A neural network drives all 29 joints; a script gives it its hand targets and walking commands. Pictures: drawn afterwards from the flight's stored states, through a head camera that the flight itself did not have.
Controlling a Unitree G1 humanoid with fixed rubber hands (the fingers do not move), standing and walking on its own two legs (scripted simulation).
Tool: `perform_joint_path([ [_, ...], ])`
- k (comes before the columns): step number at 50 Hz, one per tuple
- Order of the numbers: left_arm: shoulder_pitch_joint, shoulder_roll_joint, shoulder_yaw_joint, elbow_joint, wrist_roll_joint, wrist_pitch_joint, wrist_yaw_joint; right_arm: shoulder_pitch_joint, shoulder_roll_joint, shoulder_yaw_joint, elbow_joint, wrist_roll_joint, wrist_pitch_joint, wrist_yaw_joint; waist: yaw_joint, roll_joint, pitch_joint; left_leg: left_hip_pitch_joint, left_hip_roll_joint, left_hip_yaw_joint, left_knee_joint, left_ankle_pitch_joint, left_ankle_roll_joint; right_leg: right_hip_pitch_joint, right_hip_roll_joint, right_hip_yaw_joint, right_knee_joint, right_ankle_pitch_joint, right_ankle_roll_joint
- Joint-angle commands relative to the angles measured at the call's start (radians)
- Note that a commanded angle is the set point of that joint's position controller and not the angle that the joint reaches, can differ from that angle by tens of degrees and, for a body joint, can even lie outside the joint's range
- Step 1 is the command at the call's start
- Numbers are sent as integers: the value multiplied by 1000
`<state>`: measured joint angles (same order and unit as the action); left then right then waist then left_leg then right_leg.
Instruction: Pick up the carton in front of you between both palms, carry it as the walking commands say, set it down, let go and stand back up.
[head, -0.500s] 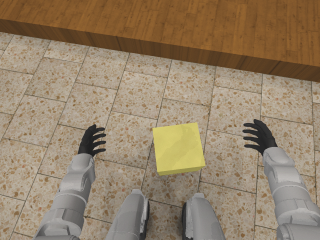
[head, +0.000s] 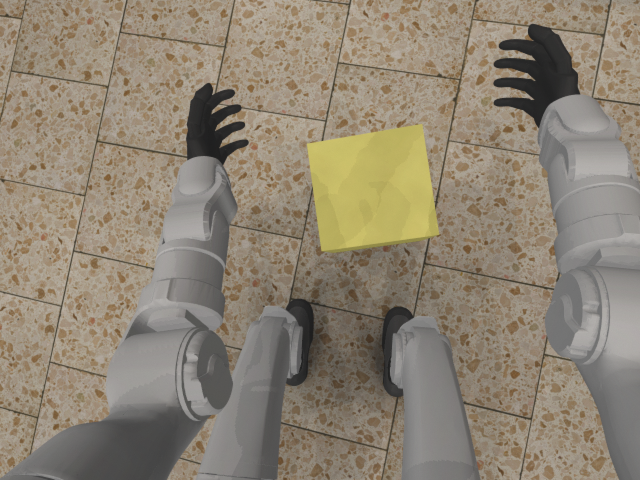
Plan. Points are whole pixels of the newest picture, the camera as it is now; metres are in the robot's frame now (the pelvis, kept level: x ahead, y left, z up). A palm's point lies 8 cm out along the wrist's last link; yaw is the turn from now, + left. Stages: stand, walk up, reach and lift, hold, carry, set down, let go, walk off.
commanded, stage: reach and lift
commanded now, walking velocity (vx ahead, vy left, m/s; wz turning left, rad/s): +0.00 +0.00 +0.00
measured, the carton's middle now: (370, 198) +0.47 -0.02 -0.49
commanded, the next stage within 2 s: none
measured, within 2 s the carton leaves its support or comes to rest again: leaves its support in 1.60 s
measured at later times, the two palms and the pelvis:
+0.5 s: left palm (259, 197) +0.45 +0.18 -0.35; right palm (479, 173) +0.50 -0.20 -0.35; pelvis -0.03 +0.02 -0.19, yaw +3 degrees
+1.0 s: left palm (275, 183) +0.49 +0.17 -0.41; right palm (460, 176) +0.51 -0.19 -0.43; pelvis -0.02 +0.01 -0.24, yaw +4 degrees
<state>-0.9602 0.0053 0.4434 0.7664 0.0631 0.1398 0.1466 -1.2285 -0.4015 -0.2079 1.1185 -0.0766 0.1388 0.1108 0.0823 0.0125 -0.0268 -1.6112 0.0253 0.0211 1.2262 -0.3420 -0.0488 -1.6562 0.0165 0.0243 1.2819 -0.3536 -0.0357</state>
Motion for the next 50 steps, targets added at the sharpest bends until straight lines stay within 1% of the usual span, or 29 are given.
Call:
perform_joint_path([
  [1, -68, 82, 5, -40, 16, -86, -23, -112, -16, -20, -70, -10, -69, -38, -16, -155, -829, 39, -107, 57, 118, 144, -21, 490, 20, 65, 31, 342, 43],
  [4, -44, 86, -34, -29, -21, -120, -14, -93, -22, -3, -113, 23, -101, -66, -35, -140, -923, -1, -113, 49, 202, 214, -27, 428, 20, 64, 127, 435, 43],
  [6, -40, 97, -72, -30, -61, -139, -3, -94, -48, 20, -145, 59, -119, -81, -44, -127, -998, -6, -116, 48, 265, 267, -29, 386, 22, 53, 202, 468, 44],
  [8, -57, 123, -114, -56, -109, -150, 13, -105, -90, 53, -178, 100, -131, -91, -50, -116, -1080, 11, -117, 44, 327, 313, -29, 362, 21, 42, 273, 479, 44],
  [11, -95, 155, -177, -116, -174, -148, 42, -137, -150, 96, -242, 159, -136, -101, -58, -121, -1194, 53, -117, 41, 409, 336, -27, 342, 23, 23, 361, 447, 45],
  [15, -159, 168, -243, -154, -241, -123, 73, -189, -197, 127, -268, 214, -126, -105, -69, -126, -1221, 81, -113, 46, 497, 275, -22, 260, 19, 0, 449, 324, 48],
  [17, -182, 168, -262, -130, -262, -106, 84, -218, -214, 136, -235, 229, -117, -102, -68, -126, -1166, 56, -108, 47, 527, 196, -22, 197, 10, -7, 477, 228, 46],
  [20, -237, 167, -271, -59, -275, -90, 90, -261, -217, 145, -136, 245, -106, -93, -61, -122, -996, -24, -95, 41, 554, 50, -22, 60, -8, -5, 500, 56, 41],
  [22, -293, 174, -267, -18, -274, -87, 89, -301, -218, 158, -81, 258, -105, -88, -54, -121, -908, -60, -87, 39, 578, -14, -18, -14, -18, 5, 513, -25, 36],
  [24, -343, 186, -261, 34, -271, -89, 89, -346, -222, 178, -29, 271, -107, -85, -43, -121, -848, -88, -81, 39, 607, -52, -16, -54, -27, 18, 532, -76, 31],
  [27, -406, 207, -249, 104, -264, -97, 87, -412, -233, 205, 34, 288, -115, -85, -27, -114, -791, -111, -76, 39, 647, -77, -15, -80, -37, 34, 564, -117, 24],
  [29, -433, 208, -249, 139, -268, -107, 85, -451, -241, 221, 59, 296, -124, -89, -26, -108, -771, -113, -74, 38, 672, -78, -16, -85, -41, 39, 585, -125, 19],
  [30, -436, 195, -257, 182, -279, -111, 81, -464, -247, 233, 73, 299, -130, -92, -35, -107, -759, -118, -74, 36, 685, -73, -17, -81, -44, 42, 595, -121, 16],
  [32, -454, 164, -287, 258, -307, -115, 64, -477, -254, 251, 97, 300, -142, -96, -66, -106, -730, -139, -74, 29, 712, -71, -17, -79, -53, 48, 615, -112, 10],
  [33, -466, 157, -297, 272, -322, -118, 56, -483, -255, 256, 97, 297, -148, -100, -82, -111, -725, -149, -76, 27, 724, -67, -17, -69, -56, 50, 623, -102, 8],
  [35, -485, 152, -313, 266, -352, -133, 47, -498, -256, 262, 78, 292, -160, -113, -107, -130, -750, -165, -80, 27, 748, -41, -18, -29, -60, 50, 641, -50, 7],
  [38, -494, 160, -348, 254, -400, -154, 44, -504, -261, 266, 26, 296, -174, -135, -140, -161, -827, -179, -87, 36, 785, 24, -20, 76, -62, 48, 675, 74, 8],
  [40, -484, 161, -375, 247, -430, -162, 44, -502, -254, 273, -18, 302, -176, -147, -148, -182, -887, -190, -92, 45, 802, 61, -20, 160, -59, 46, 691, 152, 13],
  [42, -464, 165, -383, 244, -443, -166, 47, -498, -238, 282, -62, 310, -173, -153, -141, -196, -933, -204, -97, 55, 808, 79, -20, 226, -56, 47, 698, 200, 19],
  [44, -420, 172, -366, 253, -431, -169, 53, -473, -209, 289, -86, 313, -167, -153, -117, -199, -952, -218, -104, 66, 805, 95, -19, 259, -50, 50, 698, 233, 24],
  [46, -370, 181, -337, 282, -398, -173, 57, -423, -167, 291, -66, 313, -159, -147, -85, -193, -915, -250, -110, 71, 798, 96, -18, 244, -42, 55, 695, 240, 29],
  [48, -350, 193, -299, 306, -355, -178, 56, -376, -124, 290, -16, 305, -151, -137, -57, -177, -824, -296, -112, 69, 792, 80, -15, 173, -36, 64, 692, 211, 31],
  [50, -359, 209, -259, 301, -314, -184, 54, -362, -94, 285, 14, 293, -148, -129, -38, -157, -742, -324, -110, 67, 787, 64, -13, 90, -32, 71, 685, 172, 29],
])
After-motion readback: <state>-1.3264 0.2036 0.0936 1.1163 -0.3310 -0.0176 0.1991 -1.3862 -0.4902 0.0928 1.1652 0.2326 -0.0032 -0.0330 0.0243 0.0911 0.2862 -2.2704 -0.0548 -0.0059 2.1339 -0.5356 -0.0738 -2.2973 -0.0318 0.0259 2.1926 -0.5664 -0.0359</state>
